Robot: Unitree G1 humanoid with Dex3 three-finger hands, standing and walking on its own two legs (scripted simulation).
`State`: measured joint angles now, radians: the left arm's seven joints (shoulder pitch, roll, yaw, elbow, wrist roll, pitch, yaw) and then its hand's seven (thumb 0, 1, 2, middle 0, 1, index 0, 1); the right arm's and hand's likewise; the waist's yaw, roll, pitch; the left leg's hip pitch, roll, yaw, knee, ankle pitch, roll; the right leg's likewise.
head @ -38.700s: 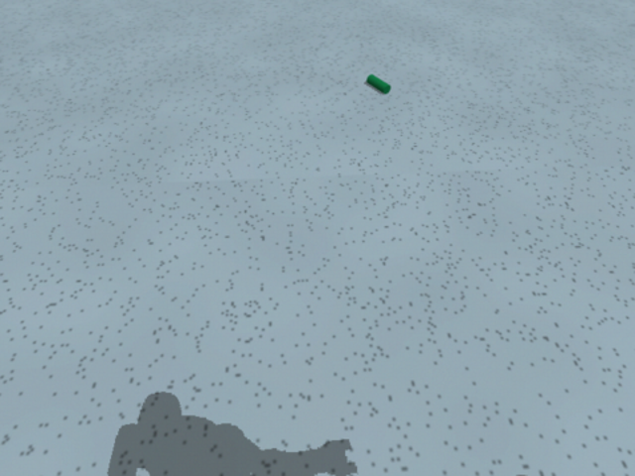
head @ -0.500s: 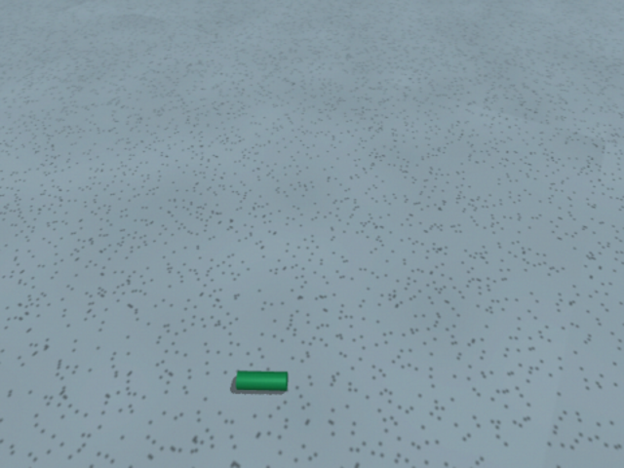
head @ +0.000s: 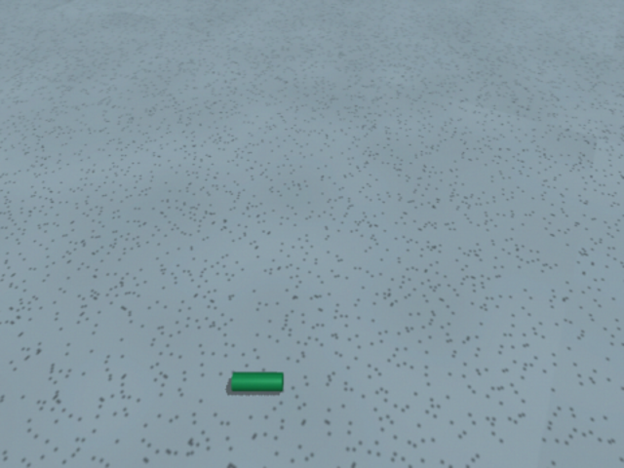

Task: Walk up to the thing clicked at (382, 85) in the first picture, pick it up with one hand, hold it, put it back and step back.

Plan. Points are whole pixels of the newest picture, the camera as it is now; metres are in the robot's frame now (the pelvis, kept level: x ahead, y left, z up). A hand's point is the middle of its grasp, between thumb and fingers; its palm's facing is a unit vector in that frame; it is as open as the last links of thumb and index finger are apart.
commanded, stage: stand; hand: left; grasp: from above
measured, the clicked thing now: (258, 381) +0.47 +0.19 -0.75
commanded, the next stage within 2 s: step back in 0.90 s
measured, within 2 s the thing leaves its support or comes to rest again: neither
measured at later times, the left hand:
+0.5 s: hand out of the picture +0.09 +0.24 -0.15, palm faces +0.00 -0.94 -0.34, open 7.4 cm
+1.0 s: hand out of the picture +0.09 +0.25 -0.16, palm faces -0.02 -0.93 -0.36, open 7.4 cm
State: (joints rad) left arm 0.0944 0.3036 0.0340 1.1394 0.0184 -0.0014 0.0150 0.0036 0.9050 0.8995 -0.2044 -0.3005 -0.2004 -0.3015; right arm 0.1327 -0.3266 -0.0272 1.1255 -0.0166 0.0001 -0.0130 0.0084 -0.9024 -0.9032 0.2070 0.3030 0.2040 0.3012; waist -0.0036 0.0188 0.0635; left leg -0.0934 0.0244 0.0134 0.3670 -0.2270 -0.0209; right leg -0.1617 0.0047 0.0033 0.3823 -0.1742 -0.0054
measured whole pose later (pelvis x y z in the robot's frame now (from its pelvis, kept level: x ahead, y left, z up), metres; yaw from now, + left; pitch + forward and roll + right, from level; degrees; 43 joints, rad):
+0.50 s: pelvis +0.00 +0.00 +0.00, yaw +0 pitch -3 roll +0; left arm 0.09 0.31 0.03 1.14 0.01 0.00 0.01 0.00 0.91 0.90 -0.20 -0.30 -0.20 -0.30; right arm 0.12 -0.33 -0.02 1.13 -0.01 0.00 -0.01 0.01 -0.90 -0.90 0.21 0.30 0.20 0.30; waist -0.01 0.02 0.06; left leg -0.08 0.03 0.02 0.35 -0.23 -0.02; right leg -0.16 0.01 0.01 0.38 -0.18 -0.01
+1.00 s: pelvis -0.01 +0.00 +0.00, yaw -1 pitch -2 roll +0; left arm 0.08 0.34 0.04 1.07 0.00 0.00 0.01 0.00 0.90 0.90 -0.21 -0.30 -0.20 -0.30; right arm 0.09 -0.36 -0.03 1.09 0.00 0.02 0.00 0.01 -0.90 -0.90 0.21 0.30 0.20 0.30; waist -0.01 0.02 0.10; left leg -0.16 0.04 0.02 0.46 -0.26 -0.02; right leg -0.22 0.02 0.01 0.43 -0.18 -0.02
